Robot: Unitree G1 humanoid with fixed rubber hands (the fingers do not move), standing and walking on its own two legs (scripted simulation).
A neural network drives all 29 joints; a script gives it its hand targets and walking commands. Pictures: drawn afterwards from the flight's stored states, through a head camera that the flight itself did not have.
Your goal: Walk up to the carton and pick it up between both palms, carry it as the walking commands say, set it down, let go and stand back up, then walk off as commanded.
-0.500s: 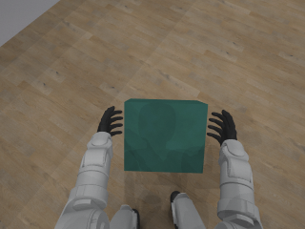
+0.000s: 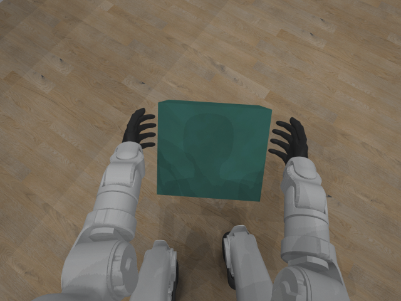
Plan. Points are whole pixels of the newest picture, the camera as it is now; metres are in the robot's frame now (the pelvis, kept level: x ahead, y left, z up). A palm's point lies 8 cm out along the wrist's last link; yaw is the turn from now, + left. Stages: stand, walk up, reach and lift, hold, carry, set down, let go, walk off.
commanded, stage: set down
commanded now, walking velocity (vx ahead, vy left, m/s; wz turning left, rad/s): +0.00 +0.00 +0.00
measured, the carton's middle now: (211, 147) +0.46 -0.06 -0.18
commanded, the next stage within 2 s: none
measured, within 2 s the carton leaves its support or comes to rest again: neither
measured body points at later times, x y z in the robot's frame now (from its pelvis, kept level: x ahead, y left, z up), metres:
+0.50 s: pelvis -0.01 +0.01 -0.08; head +0.22 -0.01 +0.31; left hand +0.48 +0.10 -0.16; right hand +0.41 -0.22 -0.15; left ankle +0.05 +0.13 -0.59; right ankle +0.11 -0.13 -0.59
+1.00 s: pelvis -0.03 +0.00 -0.15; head +0.26 -0.02 +0.20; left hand +0.50 +0.10 -0.25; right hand +0.43 -0.23 -0.25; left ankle +0.05 +0.13 -0.59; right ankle +0.11 -0.13 -0.59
